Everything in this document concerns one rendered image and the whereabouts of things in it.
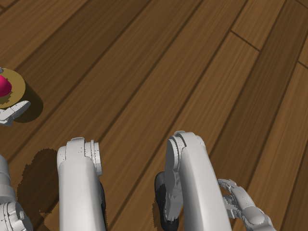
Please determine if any left robot arm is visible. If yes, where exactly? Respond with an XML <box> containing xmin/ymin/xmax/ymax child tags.
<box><xmin>0</xmin><ymin>154</ymin><xmax>33</xmax><ymax>231</ymax></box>

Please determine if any right robot arm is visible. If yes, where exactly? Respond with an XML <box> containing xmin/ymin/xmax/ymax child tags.
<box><xmin>241</xmin><ymin>206</ymin><xmax>277</xmax><ymax>231</ymax></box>

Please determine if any left robot hand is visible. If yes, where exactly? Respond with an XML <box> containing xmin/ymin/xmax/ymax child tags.
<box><xmin>0</xmin><ymin>67</ymin><xmax>31</xmax><ymax>126</ymax></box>

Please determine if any right robot foot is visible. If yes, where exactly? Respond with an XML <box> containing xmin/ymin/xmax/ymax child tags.
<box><xmin>154</xmin><ymin>171</ymin><xmax>179</xmax><ymax>231</ymax></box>

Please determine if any right robot hand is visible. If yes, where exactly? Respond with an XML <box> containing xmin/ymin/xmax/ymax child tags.
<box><xmin>218</xmin><ymin>179</ymin><xmax>256</xmax><ymax>219</ymax></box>

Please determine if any bottle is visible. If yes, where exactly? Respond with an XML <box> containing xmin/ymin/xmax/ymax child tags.
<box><xmin>0</xmin><ymin>68</ymin><xmax>43</xmax><ymax>123</ymax></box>

